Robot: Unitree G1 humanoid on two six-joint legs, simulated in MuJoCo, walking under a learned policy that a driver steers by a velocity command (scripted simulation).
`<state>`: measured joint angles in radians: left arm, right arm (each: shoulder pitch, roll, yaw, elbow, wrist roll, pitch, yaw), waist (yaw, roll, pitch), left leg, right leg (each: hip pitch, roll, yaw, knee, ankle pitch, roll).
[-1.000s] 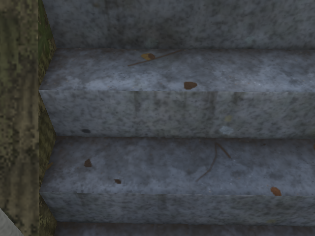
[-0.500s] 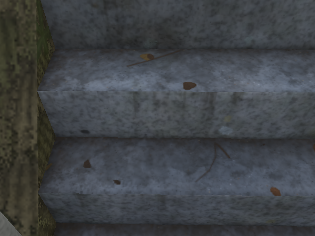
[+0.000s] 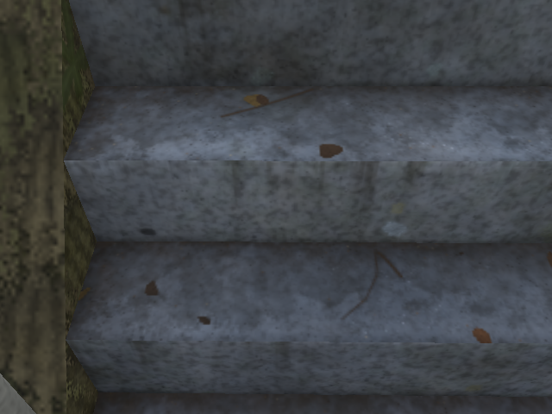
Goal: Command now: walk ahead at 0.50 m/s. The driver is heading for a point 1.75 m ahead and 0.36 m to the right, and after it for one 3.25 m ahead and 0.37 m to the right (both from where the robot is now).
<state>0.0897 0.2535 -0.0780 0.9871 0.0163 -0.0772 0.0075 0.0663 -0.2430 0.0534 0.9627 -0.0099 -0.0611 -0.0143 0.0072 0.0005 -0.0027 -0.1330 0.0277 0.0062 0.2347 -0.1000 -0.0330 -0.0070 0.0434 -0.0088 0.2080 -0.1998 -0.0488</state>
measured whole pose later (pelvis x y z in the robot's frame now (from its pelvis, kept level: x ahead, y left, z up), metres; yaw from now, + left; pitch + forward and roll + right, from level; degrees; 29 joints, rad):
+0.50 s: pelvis +0.00 +0.00 +0.00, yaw +0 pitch +0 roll +0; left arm 0.09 0.25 -0.08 0.99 0.02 -0.08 0.01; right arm 0.06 -0.24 0.05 0.96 -0.01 -0.06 -0.01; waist 0.01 0.00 0.00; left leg -0.13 0.03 0.01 0.23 -0.10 -0.03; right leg -0.01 0.04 -0.01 0.21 -0.20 -0.05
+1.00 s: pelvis +0.00 +0.00 +0.00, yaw +0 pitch +0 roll +0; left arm 0.09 0.25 -0.08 0.99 0.02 -0.08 0.01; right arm 0.06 -0.24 0.05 0.96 -0.01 -0.06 -0.01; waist 0.01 0.00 0.00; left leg -0.13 0.03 0.01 0.23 -0.10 -0.03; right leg -0.01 0.04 -0.01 0.21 -0.20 -0.04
